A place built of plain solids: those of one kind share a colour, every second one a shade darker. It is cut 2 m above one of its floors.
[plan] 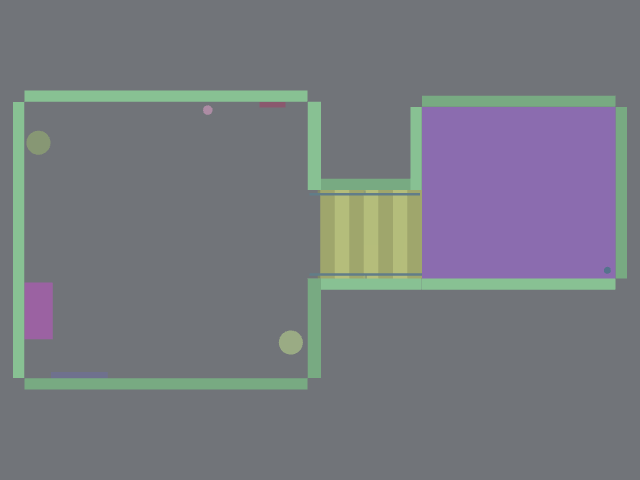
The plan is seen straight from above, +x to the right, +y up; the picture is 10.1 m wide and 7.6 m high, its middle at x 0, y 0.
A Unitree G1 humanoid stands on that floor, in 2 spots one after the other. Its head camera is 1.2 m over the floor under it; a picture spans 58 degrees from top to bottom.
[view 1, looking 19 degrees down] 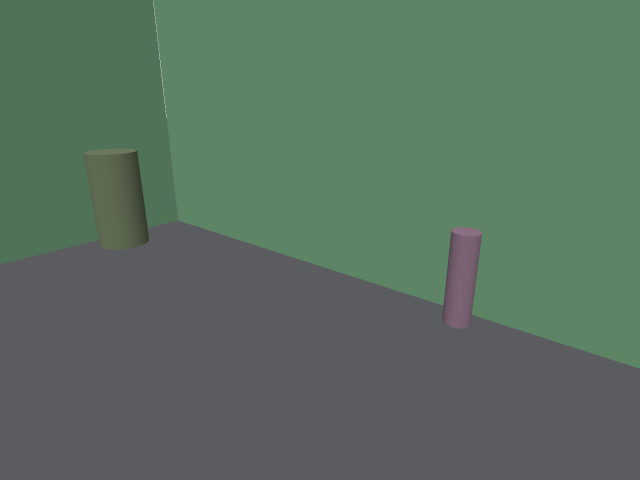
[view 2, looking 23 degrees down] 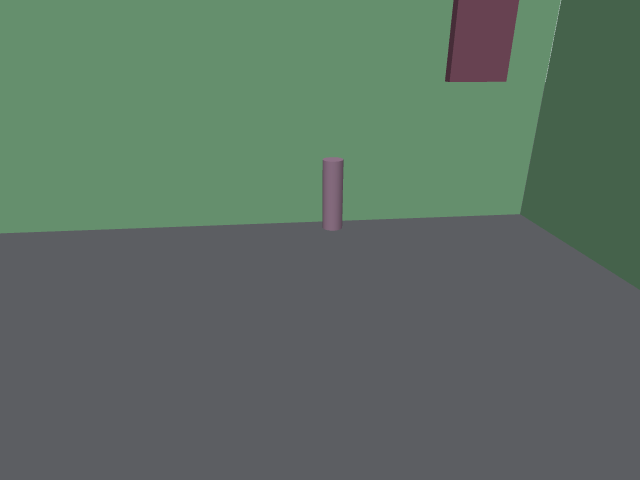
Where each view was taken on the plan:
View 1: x -1.00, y -0.04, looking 130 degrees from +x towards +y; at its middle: wall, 3.07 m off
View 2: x -2.19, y -0.99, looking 84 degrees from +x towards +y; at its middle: ground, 3.07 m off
